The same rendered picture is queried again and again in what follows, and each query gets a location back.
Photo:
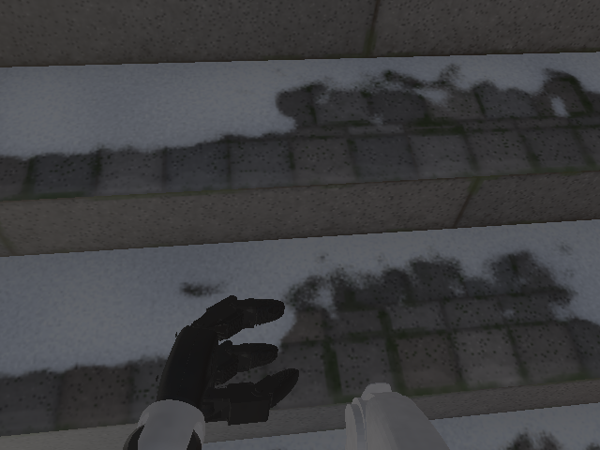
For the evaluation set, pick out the right robot thigh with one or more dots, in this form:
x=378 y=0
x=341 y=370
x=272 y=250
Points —
x=389 y=421

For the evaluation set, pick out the left robot hand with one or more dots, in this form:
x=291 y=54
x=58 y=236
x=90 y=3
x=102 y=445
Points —
x=197 y=364

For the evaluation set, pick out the robot left forearm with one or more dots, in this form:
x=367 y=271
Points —
x=168 y=425

